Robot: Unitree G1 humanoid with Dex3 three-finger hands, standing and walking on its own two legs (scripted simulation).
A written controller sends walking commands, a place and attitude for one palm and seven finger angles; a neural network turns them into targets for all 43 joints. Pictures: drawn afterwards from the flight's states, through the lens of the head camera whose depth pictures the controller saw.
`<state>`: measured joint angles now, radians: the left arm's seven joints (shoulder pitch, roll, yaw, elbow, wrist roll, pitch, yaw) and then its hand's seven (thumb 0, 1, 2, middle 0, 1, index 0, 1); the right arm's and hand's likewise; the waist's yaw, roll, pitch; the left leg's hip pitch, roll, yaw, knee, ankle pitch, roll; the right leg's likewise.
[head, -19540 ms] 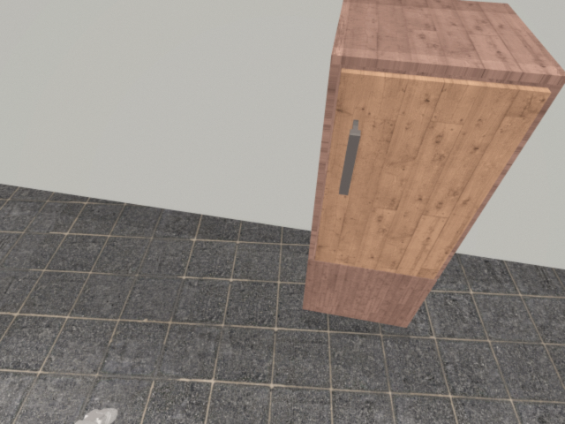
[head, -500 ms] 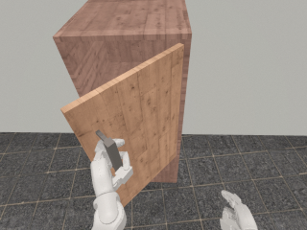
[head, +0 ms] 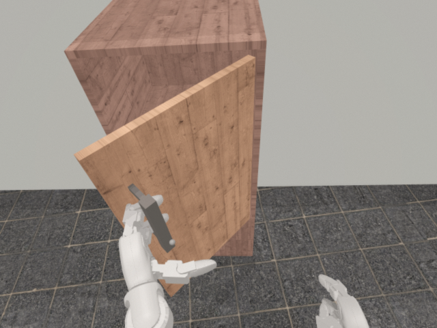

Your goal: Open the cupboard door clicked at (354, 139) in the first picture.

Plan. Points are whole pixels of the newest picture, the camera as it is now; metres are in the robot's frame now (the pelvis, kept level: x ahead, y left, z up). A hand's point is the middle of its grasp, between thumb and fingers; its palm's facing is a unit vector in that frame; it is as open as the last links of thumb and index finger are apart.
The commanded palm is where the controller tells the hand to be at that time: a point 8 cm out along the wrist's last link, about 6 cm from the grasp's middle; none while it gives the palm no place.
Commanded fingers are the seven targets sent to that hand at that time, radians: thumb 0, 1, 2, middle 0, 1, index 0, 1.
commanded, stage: open thumb and fingers to let go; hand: left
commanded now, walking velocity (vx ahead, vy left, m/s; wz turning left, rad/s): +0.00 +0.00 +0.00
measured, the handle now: (152, 219) +0.30 +0.13 +0.07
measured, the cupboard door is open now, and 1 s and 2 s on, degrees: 47 49 48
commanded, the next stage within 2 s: slide the hand sideways off the handle in 0.20 s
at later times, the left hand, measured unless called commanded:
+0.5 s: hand (163, 262) +0.22 +0.10 +0.07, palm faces -0.10 -0.99 -0.02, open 16.3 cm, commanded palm +0.21 +0.14 +0.07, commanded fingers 0.00 -0.50 0.30 -0.15 -0.30 -0.15 -0.30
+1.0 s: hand (145, 275) +0.20 +0.12 +0.07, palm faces -0.09 -1.00 +0.02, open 16.1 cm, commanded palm +0.16 +0.18 +0.07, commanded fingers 0.00 -0.50 0.30 -0.15 -0.30 -0.15 -0.30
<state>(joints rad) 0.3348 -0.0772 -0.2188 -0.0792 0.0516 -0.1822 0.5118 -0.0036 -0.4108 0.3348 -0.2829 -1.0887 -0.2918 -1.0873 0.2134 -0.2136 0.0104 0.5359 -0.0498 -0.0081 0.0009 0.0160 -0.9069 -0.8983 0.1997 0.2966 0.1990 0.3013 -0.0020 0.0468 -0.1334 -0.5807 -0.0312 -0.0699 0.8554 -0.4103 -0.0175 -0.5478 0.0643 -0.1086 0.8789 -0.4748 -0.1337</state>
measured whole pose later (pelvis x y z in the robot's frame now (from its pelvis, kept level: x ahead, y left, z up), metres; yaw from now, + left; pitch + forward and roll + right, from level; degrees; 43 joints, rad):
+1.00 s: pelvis -0.01 +0.09 -0.01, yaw -4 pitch +7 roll -2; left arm 0.51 0.04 -0.38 -0.29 0.08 -0.19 0.22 -0.01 -0.50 0.30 -0.19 -0.32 -0.20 -0.32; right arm 0.26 -0.20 0.05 0.36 0.00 0.01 0.05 0.02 -0.91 -0.90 0.20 0.30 0.20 0.30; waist -0.01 0.05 -0.12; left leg -0.65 -0.05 0.02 0.99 -0.47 0.08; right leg -0.60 0.04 -0.03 0.96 -0.49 -0.02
